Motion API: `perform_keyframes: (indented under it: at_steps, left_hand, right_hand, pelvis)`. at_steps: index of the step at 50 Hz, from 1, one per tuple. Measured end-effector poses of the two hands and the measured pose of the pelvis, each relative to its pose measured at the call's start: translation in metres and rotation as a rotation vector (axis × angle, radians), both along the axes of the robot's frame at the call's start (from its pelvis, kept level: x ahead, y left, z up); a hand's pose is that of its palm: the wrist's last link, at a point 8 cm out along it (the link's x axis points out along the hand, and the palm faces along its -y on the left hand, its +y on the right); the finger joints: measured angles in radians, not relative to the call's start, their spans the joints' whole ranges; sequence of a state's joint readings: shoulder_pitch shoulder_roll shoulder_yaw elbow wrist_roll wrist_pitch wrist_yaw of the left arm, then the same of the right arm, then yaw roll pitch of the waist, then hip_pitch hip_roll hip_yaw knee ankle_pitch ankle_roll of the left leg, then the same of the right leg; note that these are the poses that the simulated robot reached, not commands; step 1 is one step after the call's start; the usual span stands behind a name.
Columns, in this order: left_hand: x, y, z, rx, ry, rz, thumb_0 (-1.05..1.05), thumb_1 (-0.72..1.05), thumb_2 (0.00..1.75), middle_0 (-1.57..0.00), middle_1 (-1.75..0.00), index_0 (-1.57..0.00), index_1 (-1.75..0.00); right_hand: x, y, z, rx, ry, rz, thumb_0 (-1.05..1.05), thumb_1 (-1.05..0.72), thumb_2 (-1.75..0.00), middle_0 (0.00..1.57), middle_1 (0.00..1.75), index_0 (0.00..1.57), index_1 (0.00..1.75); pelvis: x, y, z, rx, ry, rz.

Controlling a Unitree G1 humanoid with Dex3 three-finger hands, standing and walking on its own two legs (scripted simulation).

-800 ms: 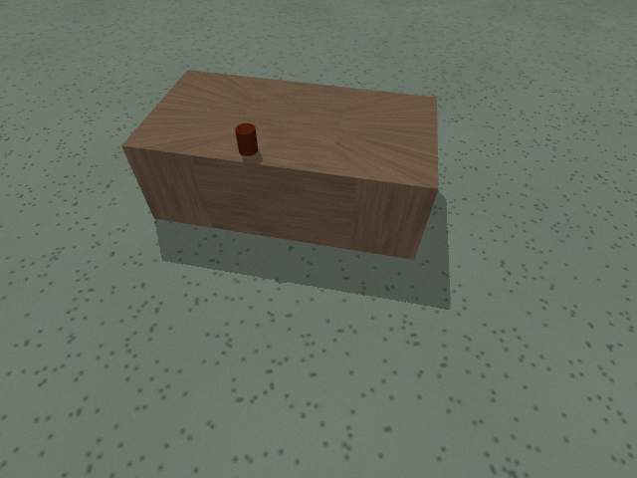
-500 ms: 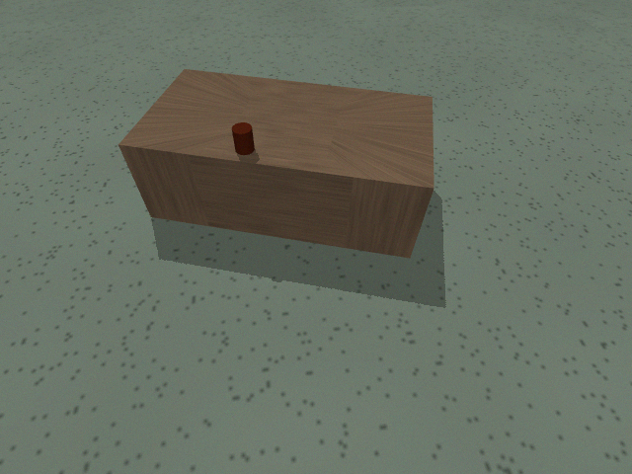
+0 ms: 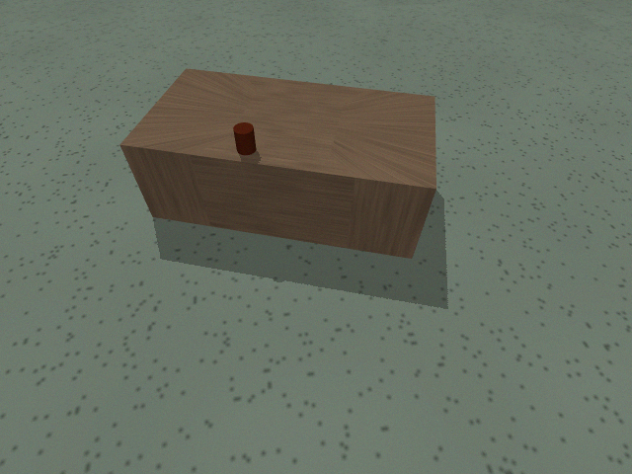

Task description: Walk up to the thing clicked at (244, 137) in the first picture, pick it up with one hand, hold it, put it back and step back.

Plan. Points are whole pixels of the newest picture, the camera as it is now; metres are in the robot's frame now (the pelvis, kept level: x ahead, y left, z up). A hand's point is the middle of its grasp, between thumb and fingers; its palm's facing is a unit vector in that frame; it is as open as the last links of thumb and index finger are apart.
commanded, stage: stand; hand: left
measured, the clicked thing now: (245, 139) +1.21 +0.24 -0.35
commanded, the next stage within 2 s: walk up in 0.32 s
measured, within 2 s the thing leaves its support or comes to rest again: neither
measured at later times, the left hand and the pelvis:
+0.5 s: hand out of the picture +0.08 +0.27 -0.16, palm faces -0.06 -0.92 -0.38, open 7.4 cm; pelvis +0.02 +0.00 -0.02, yaw -2 degrees
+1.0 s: hand (100, 394) +0.27 +0.35 -0.17, palm faces -0.15 -0.91 -0.39, open 7.4 cm; pelvis +0.21 +0.08 -0.02, yaw -9 degrees
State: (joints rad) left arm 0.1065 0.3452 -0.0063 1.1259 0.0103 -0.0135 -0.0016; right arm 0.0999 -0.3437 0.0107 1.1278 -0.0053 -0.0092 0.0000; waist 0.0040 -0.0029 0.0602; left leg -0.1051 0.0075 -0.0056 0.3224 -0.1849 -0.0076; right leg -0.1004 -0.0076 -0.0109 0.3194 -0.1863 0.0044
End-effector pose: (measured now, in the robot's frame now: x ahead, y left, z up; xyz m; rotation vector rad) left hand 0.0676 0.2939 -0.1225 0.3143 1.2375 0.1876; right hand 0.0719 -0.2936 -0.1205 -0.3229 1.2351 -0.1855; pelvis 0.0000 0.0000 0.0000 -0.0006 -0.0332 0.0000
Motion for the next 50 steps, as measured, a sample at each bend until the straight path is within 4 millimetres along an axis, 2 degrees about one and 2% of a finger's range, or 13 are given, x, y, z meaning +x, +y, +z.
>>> perform_keyframes:
  at_steps: [18, 24, 28, 32, 35, 38, 41, 44, 46, 50]
  left_hand:
    - [0.001, 0.001, 0.002, -0.002, -0.012, -0.003, 0.00, 0.90, 0.90, -0.20, -0.30, -0.20, -0.30]
    - [0.003, 0.018, 0.003, 0.041, 0.005, -0.028, 0.00, 0.90, 0.89, -0.20, -0.30, -0.20, -0.30]
    - [0.010, 0.026, 0.002, 0.077, 0.024, -0.026, 0.00, 0.90, 0.90, -0.20, -0.30, -0.20, -0.30]
    - [0.018, 0.031, 0.005, 0.081, 0.043, -0.016, 0.00, 0.90, 0.89, -0.20, -0.30, -0.20, -0.30]
    - [0.022, 0.039, 0.009, 0.081, 0.082, -0.009, 0.00, 0.90, 0.89, -0.20, -0.30, -0.20, -0.30]
    - [0.031, 0.054, 0.005, 0.082, 0.128, -0.003, 0.00, 0.90, 0.89, -0.20, -0.30, -0.20, -0.30]
    - [0.051, 0.076, -0.008, 0.079, 0.156, -0.008, 0.00, 0.90, 0.89, -0.21, -0.30, -0.20, -0.30]
    - [0.091, 0.097, -0.025, 0.085, 0.150, -0.034, 0.00, 0.90, 0.89, -0.21, -0.30, -0.20, -0.30]
    - [0.127, 0.101, -0.027, 0.079, 0.104, -0.058, 0.01, 0.90, 0.89, -0.20, -0.30, -0.20, -0.30]
    - [0.203, 0.103, -0.009, 0.054, -0.021, -0.134, 0.01, 0.90, 0.89, -0.20, -0.30, -0.20, -0.30]
  right_hand:
    - [0.005, -0.003, -0.001, 0.013, -0.023, 0.002, 0.01, -0.90, -0.90, 0.20, 0.30, 0.21, 0.30]
    - [0.007, -0.025, -0.006, 0.000, -0.062, -0.037, 0.01, -0.90, -0.90, 0.20, 0.30, 0.21, 0.30]
    - [0.013, -0.038, -0.014, -0.011, -0.041, -0.066, 0.01, -0.90, -0.90, 0.20, 0.30, 0.21, 0.30]
    - [0.041, -0.035, -0.013, -0.022, -0.010, -0.047, 0.01, -0.90, -0.90, 0.20, 0.30, 0.20, 0.30]
    - [0.078, -0.024, -0.007, -0.025, -0.036, -0.011, 0.01, -0.91, -0.90, 0.20, 0.30, 0.20, 0.30]
    - [0.124, -0.009, -0.003, -0.023, -0.087, 0.023, 0.01, -0.91, -0.90, 0.20, 0.30, 0.20, 0.30]
    - [0.173, 0.010, -0.001, -0.027, -0.157, 0.039, 0.01, -0.90, -0.90, 0.20, 0.30, 0.20, 0.30]
    - [0.206, 0.029, -0.001, -0.038, -0.246, 0.020, 0.01, -0.90, -0.90, 0.20, 0.30, 0.20, 0.30]
    - [0.212, 0.040, 0.002, -0.029, -0.273, -0.014, 0.01, -0.90, -0.90, 0.20, 0.30, 0.21, 0.30]
    - [0.210, 0.057, 0.011, -0.004, -0.249, -0.092, 0.01, -0.90, -0.90, 0.20, 0.30, 0.21, 0.30]
  pelvis:
    - [0.003, -0.001, -0.001, 0.005, 0.000, -0.009]
    - [0.019, -0.001, -0.013, 0.015, 0.013, -0.038]
    - [0.042, -0.004, -0.022, 0.001, 0.011, -0.045]
    - [0.068, 0.001, -0.021, -0.008, 0.023, -0.054]
    - [0.085, 0.012, -0.017, -0.002, 0.020, -0.078]
    - [0.106, 0.025, -0.019, -0.011, 0.007, -0.090]
    - [0.134, 0.042, -0.029, -0.026, -0.007, -0.097]
    - [0.161, 0.060, -0.041, 0.000, -0.039, -0.114]
    - [0.176, 0.069, -0.040, -0.001, -0.048, -0.125]
    - [0.207, 0.078, -0.024, -0.009, -0.058, -0.152]
